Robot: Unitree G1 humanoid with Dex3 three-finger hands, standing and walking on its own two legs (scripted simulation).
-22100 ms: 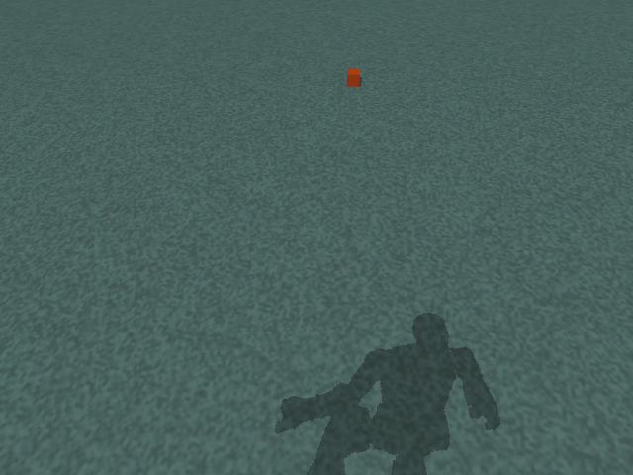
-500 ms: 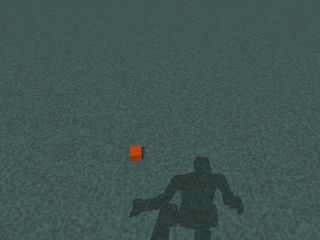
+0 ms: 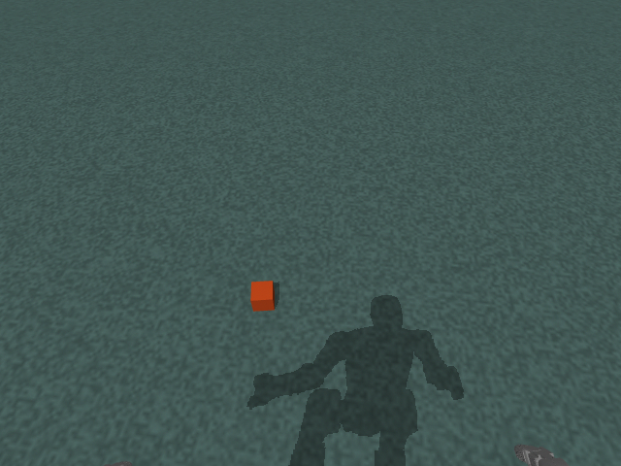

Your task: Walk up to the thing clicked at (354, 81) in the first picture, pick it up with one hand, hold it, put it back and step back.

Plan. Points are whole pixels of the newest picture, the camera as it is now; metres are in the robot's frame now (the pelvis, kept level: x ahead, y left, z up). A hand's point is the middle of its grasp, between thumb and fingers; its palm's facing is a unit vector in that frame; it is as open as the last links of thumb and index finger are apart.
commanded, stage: stand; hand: left
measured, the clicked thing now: (263, 296) +0.77 +0.21 -0.74
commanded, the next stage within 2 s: walk up in 0.96 s
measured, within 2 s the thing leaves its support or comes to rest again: neither
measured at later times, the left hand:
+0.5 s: hand out of the picture +0.05 +0.24 -0.15, palm faces -0.03 -0.94 -0.34, open 7.3 cm
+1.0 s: hand out of the picture +0.06 +0.23 -0.15, palm faces -0.04 -0.94 -0.33, open 7.3 cm
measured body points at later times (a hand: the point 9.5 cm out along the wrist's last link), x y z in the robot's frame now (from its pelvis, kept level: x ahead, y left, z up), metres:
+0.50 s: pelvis -0.03 -0.01 +0.01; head -0.02 -0.02 +0.45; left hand +0.05 +0.29 -0.13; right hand +0.05 -0.32 -0.13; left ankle +0.00 +0.12 -0.74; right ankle -0.03 -0.14 -0.74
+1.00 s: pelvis -0.02 -0.02 +0.00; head -0.01 -0.02 +0.45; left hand +0.06 +0.28 -0.13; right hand +0.04 -0.32 -0.13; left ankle +0.00 +0.11 -0.74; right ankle -0.03 -0.14 -0.74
